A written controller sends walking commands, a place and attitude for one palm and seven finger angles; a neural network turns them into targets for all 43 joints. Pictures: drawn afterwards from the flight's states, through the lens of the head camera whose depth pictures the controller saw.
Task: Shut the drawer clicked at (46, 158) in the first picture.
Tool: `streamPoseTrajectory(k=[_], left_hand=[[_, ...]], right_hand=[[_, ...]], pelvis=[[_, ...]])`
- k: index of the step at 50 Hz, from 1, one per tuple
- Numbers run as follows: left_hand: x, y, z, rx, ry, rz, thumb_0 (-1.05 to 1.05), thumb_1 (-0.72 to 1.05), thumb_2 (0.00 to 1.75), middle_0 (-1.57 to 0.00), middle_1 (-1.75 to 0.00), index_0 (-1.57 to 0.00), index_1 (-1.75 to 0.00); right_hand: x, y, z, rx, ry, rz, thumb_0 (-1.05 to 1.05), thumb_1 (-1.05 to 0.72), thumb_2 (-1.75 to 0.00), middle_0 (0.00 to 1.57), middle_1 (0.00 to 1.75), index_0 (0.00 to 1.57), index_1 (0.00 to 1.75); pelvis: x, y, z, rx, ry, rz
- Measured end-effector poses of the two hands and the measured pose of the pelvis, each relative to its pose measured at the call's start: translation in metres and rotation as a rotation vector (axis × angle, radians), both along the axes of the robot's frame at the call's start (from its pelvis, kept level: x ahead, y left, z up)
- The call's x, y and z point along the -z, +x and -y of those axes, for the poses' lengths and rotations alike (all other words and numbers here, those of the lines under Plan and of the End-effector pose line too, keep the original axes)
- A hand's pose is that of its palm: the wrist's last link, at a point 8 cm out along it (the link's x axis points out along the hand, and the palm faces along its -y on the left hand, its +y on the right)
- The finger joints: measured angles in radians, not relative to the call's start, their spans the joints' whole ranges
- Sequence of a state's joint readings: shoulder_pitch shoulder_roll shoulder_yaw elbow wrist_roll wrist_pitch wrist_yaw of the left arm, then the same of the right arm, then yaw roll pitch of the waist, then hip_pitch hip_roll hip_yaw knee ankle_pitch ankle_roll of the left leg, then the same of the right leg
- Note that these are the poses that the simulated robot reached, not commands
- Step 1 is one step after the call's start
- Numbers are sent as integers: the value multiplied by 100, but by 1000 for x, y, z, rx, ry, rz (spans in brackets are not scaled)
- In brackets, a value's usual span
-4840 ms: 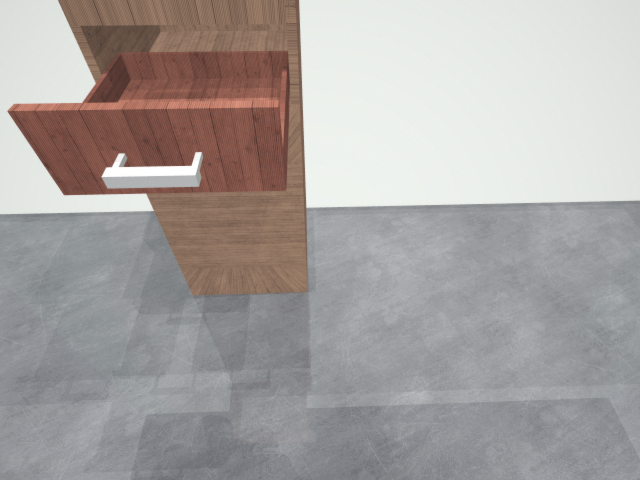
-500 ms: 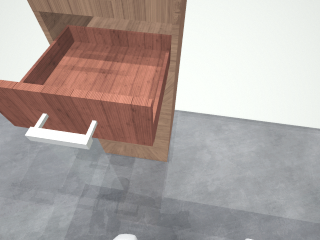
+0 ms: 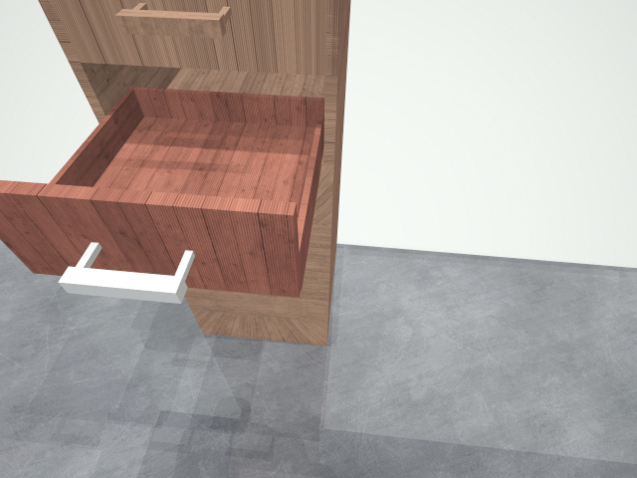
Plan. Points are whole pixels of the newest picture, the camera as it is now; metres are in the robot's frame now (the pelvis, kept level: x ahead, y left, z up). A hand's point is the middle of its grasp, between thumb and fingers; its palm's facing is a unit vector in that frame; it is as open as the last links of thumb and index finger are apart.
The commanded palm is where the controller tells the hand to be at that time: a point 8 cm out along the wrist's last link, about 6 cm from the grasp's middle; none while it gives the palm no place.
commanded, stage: look again from close up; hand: left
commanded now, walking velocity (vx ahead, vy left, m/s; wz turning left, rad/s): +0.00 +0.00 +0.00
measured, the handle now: (132, 269) +0.32 +0.25 +0.10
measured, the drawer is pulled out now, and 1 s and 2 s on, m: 0.30 0.30 0.30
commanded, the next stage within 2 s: raise the hand and make a fist in 0.60 s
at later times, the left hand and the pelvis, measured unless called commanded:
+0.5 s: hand out of the picture +0.03 +0.21 -0.17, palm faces -0.03 -0.97 -0.24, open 7.4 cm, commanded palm none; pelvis +0.00 +0.02 -0.01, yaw -2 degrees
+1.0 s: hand (176, 402) +0.19 +0.17 +0.03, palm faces +0.01 -1.00 -0.05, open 6.6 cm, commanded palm +0.10 +0.24 -0.02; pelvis -0.01 +0.01 -0.03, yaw +0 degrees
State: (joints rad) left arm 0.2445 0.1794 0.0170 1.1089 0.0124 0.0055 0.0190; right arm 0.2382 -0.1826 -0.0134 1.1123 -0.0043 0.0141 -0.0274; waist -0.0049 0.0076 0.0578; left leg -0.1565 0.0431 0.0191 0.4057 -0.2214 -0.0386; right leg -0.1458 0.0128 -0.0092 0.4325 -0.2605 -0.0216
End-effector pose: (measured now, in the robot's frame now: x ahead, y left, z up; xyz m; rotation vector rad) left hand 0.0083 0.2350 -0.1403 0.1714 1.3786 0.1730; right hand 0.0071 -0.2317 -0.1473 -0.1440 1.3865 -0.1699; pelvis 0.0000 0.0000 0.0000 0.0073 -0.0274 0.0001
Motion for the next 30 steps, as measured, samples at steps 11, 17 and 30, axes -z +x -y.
streamPoseTrajectory(k=[11, 17, 30], left_hand=[[5, 24, -3, 67, -1, 78, 1, 92, 90, -20, -30, -20, -30], [-1, 31, -17, 73, 18, 106, 1, 92, 90, -20, -30, -20, -30], [3, 12, -17, 54, 0, 23, 1, 91, 90, -20, -30, -20, -30]], right_hand=[[3, -26, -11, 37, 1, 16, 1, -91, -89, 19, 30, 19, 30], [11, -21, -36, 22, 52, 45, 1, -91, -89, 19, 30, 19, 30], [6, -15, -35, 6, 36, 14, 1, -91, -89, 20, 30, 20, 30]], pelvis=[[6, -3, -10, 18, -17, -5], [7, -2, -19, 22, -3, -1], [5, 2, -22, 33, 9, -11]])
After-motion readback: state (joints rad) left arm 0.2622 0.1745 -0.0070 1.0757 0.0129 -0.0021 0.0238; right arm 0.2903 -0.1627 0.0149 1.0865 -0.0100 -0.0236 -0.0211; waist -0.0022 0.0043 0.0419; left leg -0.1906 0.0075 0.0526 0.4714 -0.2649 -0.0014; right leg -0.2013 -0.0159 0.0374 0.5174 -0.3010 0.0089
